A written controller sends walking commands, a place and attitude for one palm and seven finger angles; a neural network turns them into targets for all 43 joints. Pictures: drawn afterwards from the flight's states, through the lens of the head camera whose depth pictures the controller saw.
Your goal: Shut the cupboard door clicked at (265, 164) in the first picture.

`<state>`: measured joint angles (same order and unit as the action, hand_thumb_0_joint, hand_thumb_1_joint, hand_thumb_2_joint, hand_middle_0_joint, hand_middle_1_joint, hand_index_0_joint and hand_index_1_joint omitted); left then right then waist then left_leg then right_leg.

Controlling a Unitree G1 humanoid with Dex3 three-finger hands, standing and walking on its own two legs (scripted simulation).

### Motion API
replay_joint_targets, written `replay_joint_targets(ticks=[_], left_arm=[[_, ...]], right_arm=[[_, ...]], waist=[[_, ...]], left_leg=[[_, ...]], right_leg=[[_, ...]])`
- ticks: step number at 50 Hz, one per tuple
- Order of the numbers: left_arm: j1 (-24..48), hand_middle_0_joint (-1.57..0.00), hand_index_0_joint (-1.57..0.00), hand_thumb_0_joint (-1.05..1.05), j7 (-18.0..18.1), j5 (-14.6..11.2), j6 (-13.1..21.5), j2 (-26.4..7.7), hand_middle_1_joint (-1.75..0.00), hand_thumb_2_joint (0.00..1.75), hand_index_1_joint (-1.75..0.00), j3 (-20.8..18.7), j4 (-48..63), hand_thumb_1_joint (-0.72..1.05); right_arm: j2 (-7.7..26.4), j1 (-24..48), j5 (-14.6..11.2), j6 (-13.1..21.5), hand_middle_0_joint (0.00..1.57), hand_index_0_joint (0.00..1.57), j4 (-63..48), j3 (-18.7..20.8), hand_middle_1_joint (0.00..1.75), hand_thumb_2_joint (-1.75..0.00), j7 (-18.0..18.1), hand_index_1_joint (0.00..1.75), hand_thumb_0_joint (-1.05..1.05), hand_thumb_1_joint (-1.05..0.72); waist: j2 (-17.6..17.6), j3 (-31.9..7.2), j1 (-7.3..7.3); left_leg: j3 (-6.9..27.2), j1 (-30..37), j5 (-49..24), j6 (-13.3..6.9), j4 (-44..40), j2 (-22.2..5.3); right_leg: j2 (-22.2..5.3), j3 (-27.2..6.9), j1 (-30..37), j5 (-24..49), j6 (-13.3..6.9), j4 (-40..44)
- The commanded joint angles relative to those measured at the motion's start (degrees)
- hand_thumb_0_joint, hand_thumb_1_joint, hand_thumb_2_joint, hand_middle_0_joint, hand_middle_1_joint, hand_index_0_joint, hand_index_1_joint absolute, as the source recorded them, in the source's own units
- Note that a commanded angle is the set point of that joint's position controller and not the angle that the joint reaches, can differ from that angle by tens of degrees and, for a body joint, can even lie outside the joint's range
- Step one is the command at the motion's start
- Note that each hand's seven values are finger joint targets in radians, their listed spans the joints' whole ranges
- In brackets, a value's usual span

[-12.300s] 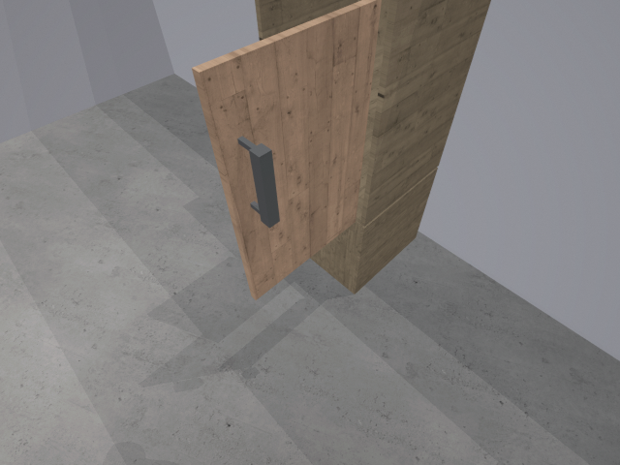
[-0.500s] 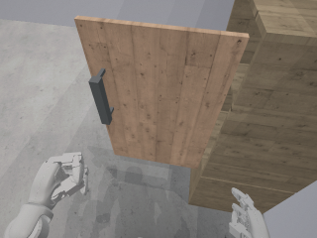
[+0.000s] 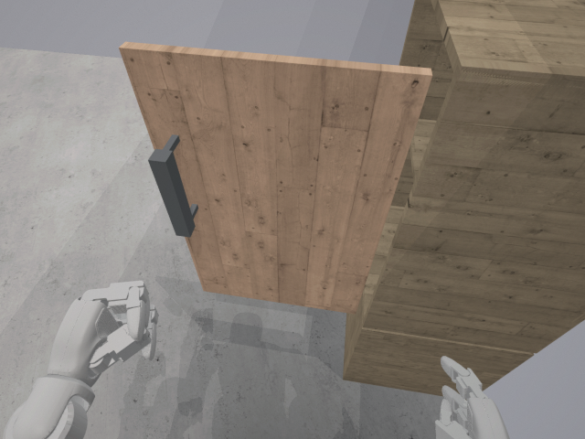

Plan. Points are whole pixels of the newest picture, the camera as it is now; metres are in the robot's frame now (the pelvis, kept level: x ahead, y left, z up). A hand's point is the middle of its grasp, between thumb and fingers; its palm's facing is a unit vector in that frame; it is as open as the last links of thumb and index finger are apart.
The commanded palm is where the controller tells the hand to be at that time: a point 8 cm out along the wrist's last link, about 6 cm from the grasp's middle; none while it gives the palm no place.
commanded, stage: bring the fist close to the handle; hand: left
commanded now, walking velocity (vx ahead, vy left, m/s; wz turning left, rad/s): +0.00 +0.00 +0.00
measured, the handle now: (179, 187) +0.47 +0.21 +0.08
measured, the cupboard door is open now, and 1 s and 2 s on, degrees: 90 90 86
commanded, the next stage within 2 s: push the door shut along its arc in 1.46 s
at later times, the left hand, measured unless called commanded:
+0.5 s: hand (160, 289) +0.28 +0.19 +0.08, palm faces -0.08 -0.99 -0.06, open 3.1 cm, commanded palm +0.26 +0.24 +0.08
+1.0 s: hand (176, 251) +0.34 +0.18 +0.09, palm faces -0.10 -0.99 -0.04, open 3.1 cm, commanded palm +0.32 +0.23 +0.08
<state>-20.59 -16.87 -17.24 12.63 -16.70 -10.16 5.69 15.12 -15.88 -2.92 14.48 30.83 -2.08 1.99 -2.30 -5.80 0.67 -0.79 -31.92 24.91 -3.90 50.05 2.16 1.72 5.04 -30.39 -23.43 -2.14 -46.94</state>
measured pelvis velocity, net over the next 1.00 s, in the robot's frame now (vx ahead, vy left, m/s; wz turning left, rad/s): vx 0.01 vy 0.00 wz -0.01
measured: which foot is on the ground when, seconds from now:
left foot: down 0.00-1.00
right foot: down 0.00-1.00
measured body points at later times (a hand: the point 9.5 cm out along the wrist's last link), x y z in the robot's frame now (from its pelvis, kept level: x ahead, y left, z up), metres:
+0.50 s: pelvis +0.01 -0.02 +0.00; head +0.04 -0.02 +0.45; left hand +0.28 +0.24 +0.09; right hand +0.16 -0.26 -0.07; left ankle +0.00 +0.07 -0.70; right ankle +0.00 -0.10 -0.70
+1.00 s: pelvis +0.01 +0.00 +0.01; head +0.05 -0.01 +0.45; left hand +0.34 +0.23 +0.09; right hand +0.16 -0.25 -0.08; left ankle +0.00 +0.07 -0.70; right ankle +0.00 -0.10 -0.70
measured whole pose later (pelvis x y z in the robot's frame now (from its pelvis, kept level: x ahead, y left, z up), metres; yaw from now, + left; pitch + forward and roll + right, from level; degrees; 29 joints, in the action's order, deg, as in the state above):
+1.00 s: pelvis +0.01 +0.00 +0.01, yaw +0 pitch +9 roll -1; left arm 6.6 -17.5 -15.5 12.0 -18.2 -11.5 -18.5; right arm 15.2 -15.1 -3.3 10.5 33.9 -2.0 2.6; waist -1.7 -5.2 1.8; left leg -1.4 -31.9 24.1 -3.6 47.0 2.4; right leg 1.6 4.2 -31.1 -23.1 -2.3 -45.2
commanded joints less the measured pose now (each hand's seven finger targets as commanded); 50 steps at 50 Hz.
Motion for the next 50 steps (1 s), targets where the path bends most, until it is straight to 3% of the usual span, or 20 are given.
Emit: replay_joint_targets(ticks=[1, 3, 10, 13, 16, 19, 20, 23, 25, 27, 30, 34, 35, 36, 38, 40, 41, 46, 48, 50], left_arm=[[5.97, -1.30, -1.30, 0.00, -0.48, -1.04, 3.69, -7.48, -1.50, 0.90, -1.50, -4.27, 12.11, 0.90], [5.84, -1.30, -1.30, 0.00, -0.35, -1.23, 3.90, -7.83, -1.50, 0.90, -1.50, -4.97, 11.82, 0.90], [18.17, -1.30, -1.30, 0.00, -0.79, -1.28, 4.05, -11.23, -1.50, 0.90, -1.50, -6.99, 5.47, 0.90], [18.45, -1.30, -1.30, 0.00, -2.08, -1.65, 3.42, -9.58, -1.50, 0.90, -1.50, -5.58, 4.21, 0.90], [18.05, -1.30, -1.30, 0.00, -2.84, -2.05, 2.48, -11.49, -1.50, 0.90, -1.50, -8.01, 0.00, 0.90], [21.61, -1.30, -1.30, 0.00, -3.35, -2.24, 2.43, -11.67, -1.50, 0.90, -1.50, -7.86, -0.80, 0.90], [21.98, -1.30, -1.30, 0.00, -3.19, -2.37, 2.42, -13.17, -1.50, 0.90, -1.50, -9.37, -1.55, 0.90], [24.83, -1.30, -1.30, 0.00, -3.13, -2.17, 3.15, -11.33, -1.50, 0.90, -1.50, -7.60, -0.78, 0.90], [23.99, -1.30, -1.30, 0.00, -2.63, -2.01, 3.12, -13.43, -1.50, 0.90, -1.50, -9.49, -2.88, 0.90], [26.53, -1.30, -1.30, 0.00, -2.67, -1.74, 3.28, -11.32, -1.50, 0.90, -1.50, -7.47, -2.79, 0.90], [26.98, -1.30, -1.30, 0.00, -2.46, -1.60, 3.35, -14.30, -1.50, 0.90, -1.50, -10.12, -5.08, 0.90], [31.01, -1.30, -1.30, 0.00, -2.75, -1.44, 3.67, -12.83, -1.50, 0.90, -1.50, -8.43, -5.02, 0.90], [30.86, -1.30, -1.30, 0.00, -2.44, -1.34, 3.75, -14.36, -1.50, 0.90, -1.50, -9.72, -5.23, 0.90], [30.65, -1.30, -1.30, 0.00, -2.57, -1.18, 3.64, -12.64, -1.50, 0.90, -1.50, -8.25, -6.12, 0.90], [33.92, -1.30, -1.30, 0.00, -2.36, -1.17, 3.68, -10.99, -1.50, 0.90, -1.50, -6.29, -5.82, 0.90], [33.63, -1.30, -1.30, 0.00, -1.66, -0.65, 3.28, -13.12, -1.50, 0.90, -1.50, -8.08, -8.53, 0.90], [35.44, -1.30, -1.30, 0.00, -1.63, -0.44, 3.18, -11.86, -1.50, 0.90, -1.50, -6.79, -9.16, 0.90], [39.63, -1.30, -1.30, 0.00, -0.59, 0.46, 3.27, -12.62, -1.50, 0.90, -1.50, -6.91, -10.97, 0.90], [43.53, -1.30, -1.30, 0.00, -0.39, 0.93, 3.40, -11.11, -1.50, 0.90, -1.50, -5.05, -12.15, 0.90], [45.57, -1.30, -1.30, 0.00, 0.25, 1.32, 3.56, -13.07, -1.50, 0.90, -1.50, -6.35, -13.91, 0.90]], right_arm=[[7.09, 4.85, -0.17, 3.33, 0.20, 0.20, -9.06, 2.98, 0.30, -0.90, 0.88, 0.30, 0.00, -0.90], [7.00, 4.98, -0.10, 3.49, 0.20, 0.20, -9.11, 2.93, 0.30, -0.90, 1.06, 0.30, 0.00, -0.90], [7.63, 4.93, -0.18, 2.86, 0.20, 0.20, -6.87, 2.56, 0.30, -0.90, 2.21, 0.30, 0.00, -0.90], [7.26, 4.96, -0.37, 3.02, 0.20, 0.20, -7.04, 2.62, 0.30, -0.90, 2.23, 0.30, 0.00, -0.90], [7.48, 4.50, -0.26, 2.45, 0.20, 0.20, -6.67, 2.72, 0.30, -0.90, 2.22, 0.30, 0.00, -0.90], [7.61, 4.76, -0.37, 2.17, 0.20, 0.20, -6.68, 2.67, 0.30, -0.90, 2.15, 0.30, 0.00, -0.90], [7.82, 4.54, -0.29, 1.99, 0.20, 0.20, -6.61, 2.79, 0.30, -0.90, 2.27, 0.30, 0.00, -0.90], [7.48, 4.43, -0.46, 2.02, 0.20, 0.20, -6.74, 2.93, 0.30, -0.90, 2.04, 0.30, 0.00, -0.90], [7.99, 3.78, -0.27, 1.77, 0.20, 0.20, -6.27, 3.05, 0.30, -0.90, 2.11, 0.30, 0.00, -0.90], [7.66, 3.56, -0.38, 1.63, 0.20, 0.20, -6.16, 3.17, 0.30, -0.90, 1.92, 0.30, 0.00, -0.90], [8.28, 3.11, -0.21, 1.07, 0.20, 0.20, -5.64, 3.36, 0.30, -0.90, 2.03, 0.30, 0.00, -0.90], [7.86, 3.46, -0.41, 0.67, 0.20, 0.20, -5.49, 3.34, 0.30, -0.90, 1.82, 0.30, 0.00, -0.90], [8.12, 3.13, -0.33, 0.52, 0.20, 0.20, -5.34, 3.47, 0.30, -0.90, 1.87, 0.30, 0.00, -0.90], [7.88, 2.92, -0.35, 0.41, 0.20, 0.20, -5.45, 3.46, 0.30, -0.90, 1.76, 0.30, 0.00, -0.90], [7.79, 3.08, -0.50, 0.45, 0.20, 0.20, -5.27, 3.40, 0.30, -0.90, 1.63, 0.30, 0.00, -0.90], [8.34, 2.55, -0.32, -0.05, 0.20, 0.20, -4.80, 3.50, 0.30, -0.90, 1.77, 0.30, 0.00, -0.90], [8.13, 2.54, -0.36, -0.22, 0.20, 0.20, -4.71, 3.45, 0.30, -0.90, 1.63, 0.30, 0.00, -0.90], [8.17, 2.33, -0.32, -1.10, 0.20, 0.20, -4.55, 3.45, 0.30, -0.90, 1.42, 0.30, 0.00, -0.90], [7.90, 2.15, -0.44, -1.47, 0.20, 0.20, -4.15, 3.37, 0.30, -0.90, 1.29, 0.30, 0.00, -0.90], [8.32, 1.81, -0.24, -2.01, 0.20, 0.20, -3.71, 3.36, 0.30, -0.90, 1.31, 0.30, 0.00, -0.90]], waist=[[-0.21, -6.18, 0.27], [0.59, -6.29, -0.02], [0.62, -5.55, 1.06], [-0.81, -9.26, 0.40], [2.55, -9.49, -0.16], [0.33, -8.63, 0.03], [2.38, -8.69, 0.10], [-1.40, -10.76, 0.07], [1.46, -10.41, 0.10], [0.03, -11.52, 0.59], [3.06, -11.65, 0.38], [-1.46, -12.44, 0.73], [0.43, -12.93, 0.59], [0.71, -12.96, 0.78], [-1.77, -12.55, 1.11], [0.68, -11.85, 1.06], [1.19, -11.67, 1.57], [0.18, -13.86, 1.05], [-1.07, -13.28, 1.80], [0.50, -13.18, 1.69]], left_leg=[[4.73, 4.13, -11.39, 2.37, -8.71, -2.20], [4.76, 3.70, -10.09, 2.31, -8.82, -2.13], [4.64, 2.86, -8.38, 1.85, -8.13, -1.96], [4.11, 4.80, -11.98, 1.82, -8.24, -1.73], [3.78, 3.14, -14.57, 1.81, -7.74, -1.78], [3.53, 3.43, -14.64, 2.01, -8.08, -1.73], [3.51, 2.80, -14.97, 1.86, -7.53, -1.91], [3.22, 5.30, -16.90, 1.99, -8.13, -1.74], [3.37, 4.47, -17.82, 1.87, -7.74, -1.94], [3.08, 5.48, -18.04, 1.94, -8.00, -1.81], [2.98, 4.48, -18.42, 1.76, -7.63, -1.94], [2.92, 6.89, -20.52, 2.10, -8.14, -1.90], [3.07, 6.81, -21.38, 1.90, -7.89, -2.13], [2.96, 7.07, -21.75, 1.98, -8.24, -2.10], [3.40, 8.29, -21.06, 2.29, -8.64, -2.12], [3.64, 7.61, -21.11, 2.22, -8.69, -2.38], [3.46, 7.52, -20.43, 2.17, -8.74, -2.28], [3.97, 8.87, -21.38, 2.56, -9.45, -2.42], [4.11, 9.73, -21.42, 2.86, -9.63, -2.56], [4.39, 9.41, -20.77, 2.82, -9.80, -2.71]], right_leg=[[-1.01, -3.00, 2.51, 8.09, 0.73, 7.35], [-1.11, -3.10, 2.57, 6.43, 0.81, 7.64], [-1.36, -4.69, 2.28, 3.82, 1.07, 8.71], [-1.78, -4.66, 4.83, 8.70, 1.10, 8.41], [-2.24, -5.75, 7.22, 12.54, 1.57, 8.56], [-2.29, -5.51, 6.29, 12.97, 1.49, 8.40], [-2.37, -6.37, 6.93, 13.42, 1.80, 8.62], [-2.12, -5.06, 6.59, 15.65, 1.43, 7.65], [-2.03, -5.35, 7.25, 16.86, 1.65, 7.67], [-2.08, -5.02, 6.70, 17.37, 1.64, 7.37], [-2.18, -5.72, 7.86, 18.46, 1.99, 7.48], [-1.97, -4.55, 6.61, 19.74, 1.36, 6.86], [-1.93, -4.83, 7.29, 20.58, 1.53, 6.86], [-1.81, -4.38, 7.11, 20.75, 1.46, 6.77], [-1.68, -3.77, 5.34, 19.08, 1.13, 6.75], [-1.53, -3.66, 5.07, 18.49, 1.14, 6.85], [-1.61, -3.75, 4.84, 18.49, 1.24, 6.94], [-1.60, -3.48, 5.14, 17.75, 0.75, 6.65], [-1.53, -3.22, 3.72, 17.23, 0.69, 6.71], [-1.48, -3.31, 3.78, 16.33, 0.62, 6.82]])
